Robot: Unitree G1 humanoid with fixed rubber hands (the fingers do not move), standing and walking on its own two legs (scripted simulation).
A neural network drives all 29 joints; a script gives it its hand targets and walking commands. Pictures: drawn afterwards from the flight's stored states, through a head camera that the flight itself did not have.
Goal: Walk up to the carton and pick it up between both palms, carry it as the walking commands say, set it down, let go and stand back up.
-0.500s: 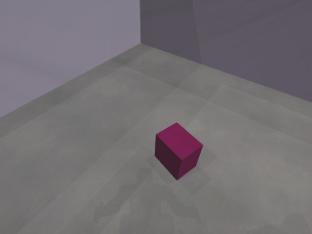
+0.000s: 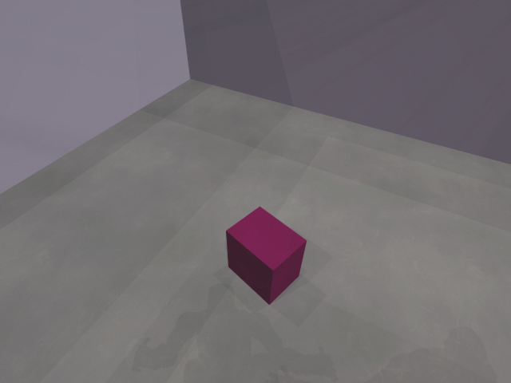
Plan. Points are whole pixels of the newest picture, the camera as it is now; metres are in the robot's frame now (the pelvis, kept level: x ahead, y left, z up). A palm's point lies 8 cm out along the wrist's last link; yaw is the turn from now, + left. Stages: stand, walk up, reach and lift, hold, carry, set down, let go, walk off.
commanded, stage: walk up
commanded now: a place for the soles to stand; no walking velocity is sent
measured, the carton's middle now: (264, 254) +0.80 -0.08 -0.62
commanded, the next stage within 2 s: none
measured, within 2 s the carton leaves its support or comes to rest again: neither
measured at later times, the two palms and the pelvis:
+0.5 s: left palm (26, 378) +0.20 +0.37 -0.10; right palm (418, 345) +0.23 -0.28 -0.07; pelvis +0.13 +0.04 -0.01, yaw -5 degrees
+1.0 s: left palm (72, 289) +0.36 +0.35 -0.10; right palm (400, 331) +0.27 -0.28 -0.11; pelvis +0.24 +0.04 -0.01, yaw -7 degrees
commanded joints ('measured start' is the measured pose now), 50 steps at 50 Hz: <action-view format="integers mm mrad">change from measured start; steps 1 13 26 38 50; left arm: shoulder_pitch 292 114 204 174 16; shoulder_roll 311 256 215 327 180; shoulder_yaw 109 62 45 73 1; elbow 2 -199 -167 -140 -106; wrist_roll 6 -12 -24 7 -27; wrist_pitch -38 -45 -27 -45 0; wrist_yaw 23 43 36 67 72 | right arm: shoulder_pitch -131 -89 -10 -51 -89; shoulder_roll -87 -130 -199 -116 -220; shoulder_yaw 3 -24 -53 2 -5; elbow -157 -182 -235 -224 -90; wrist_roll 10 9 27 26 31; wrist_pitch -10 13 -27 25 -8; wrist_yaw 5 38 5 -2 -23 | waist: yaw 191 50 22 75 56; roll -329 -110 114 -223 37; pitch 1 71 38 52 1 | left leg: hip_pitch -578 -352 -141 -572 -230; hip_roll -50 25 238 -29 196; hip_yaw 51 -103 -420 -55 -407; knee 445 166 -396 317 -126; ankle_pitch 20 163 -69 -141 369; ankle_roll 76 39 255 56 224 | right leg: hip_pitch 457 80 -243 125 -15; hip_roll -225 -243 -56 -387 -22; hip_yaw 467 286 117 652 35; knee -412 -358 416 -407 18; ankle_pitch -159 271 -66 -287 -23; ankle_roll -80 -202 7 -184 2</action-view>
